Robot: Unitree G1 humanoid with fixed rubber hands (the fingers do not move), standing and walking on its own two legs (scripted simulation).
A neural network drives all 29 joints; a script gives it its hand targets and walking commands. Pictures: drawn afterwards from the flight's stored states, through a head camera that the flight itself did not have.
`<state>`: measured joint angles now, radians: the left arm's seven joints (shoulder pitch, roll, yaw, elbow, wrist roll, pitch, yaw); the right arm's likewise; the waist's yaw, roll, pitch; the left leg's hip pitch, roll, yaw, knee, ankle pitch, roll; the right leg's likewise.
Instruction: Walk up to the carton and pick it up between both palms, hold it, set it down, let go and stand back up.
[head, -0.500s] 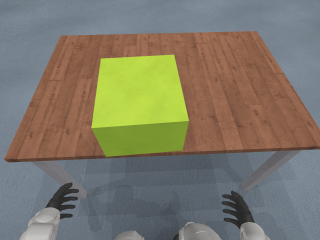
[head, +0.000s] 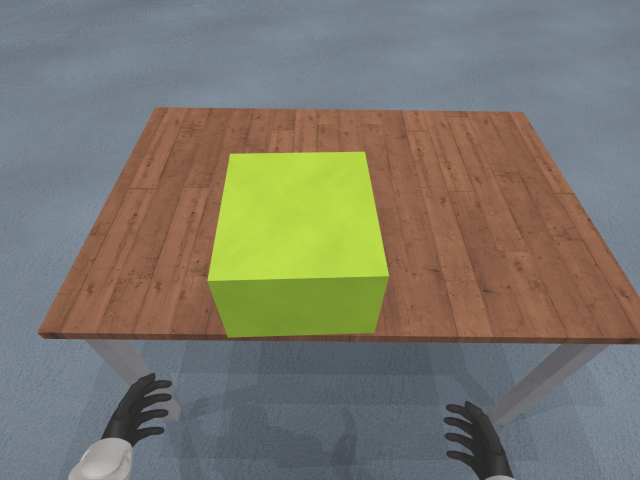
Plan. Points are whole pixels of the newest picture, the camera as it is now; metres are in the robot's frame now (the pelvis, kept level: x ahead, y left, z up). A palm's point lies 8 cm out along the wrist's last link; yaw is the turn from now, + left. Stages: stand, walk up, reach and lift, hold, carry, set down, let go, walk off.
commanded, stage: reach and lift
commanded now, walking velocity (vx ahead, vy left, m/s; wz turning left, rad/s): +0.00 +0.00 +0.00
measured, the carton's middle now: (299, 240) +0.50 +0.05 -0.06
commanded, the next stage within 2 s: none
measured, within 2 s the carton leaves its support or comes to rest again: neither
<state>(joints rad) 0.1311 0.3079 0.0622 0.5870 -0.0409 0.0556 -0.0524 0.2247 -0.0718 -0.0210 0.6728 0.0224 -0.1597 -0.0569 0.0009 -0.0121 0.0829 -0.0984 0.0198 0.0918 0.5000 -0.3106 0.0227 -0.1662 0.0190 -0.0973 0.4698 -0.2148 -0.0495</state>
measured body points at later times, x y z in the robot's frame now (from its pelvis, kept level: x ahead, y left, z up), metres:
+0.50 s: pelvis +0.01 +0.01 +0.00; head +0.00 +0.02 +0.45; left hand +0.21 +0.28 -0.05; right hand +0.20 -0.19 -0.07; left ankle -0.02 +0.10 -0.74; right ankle +0.03 -0.09 -0.74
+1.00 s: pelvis +0.00 +0.01 -0.01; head +0.00 +0.03 +0.44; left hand +0.26 +0.28 -0.02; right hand +0.27 -0.19 -0.04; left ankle -0.02 +0.10 -0.74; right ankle +0.03 -0.09 -0.74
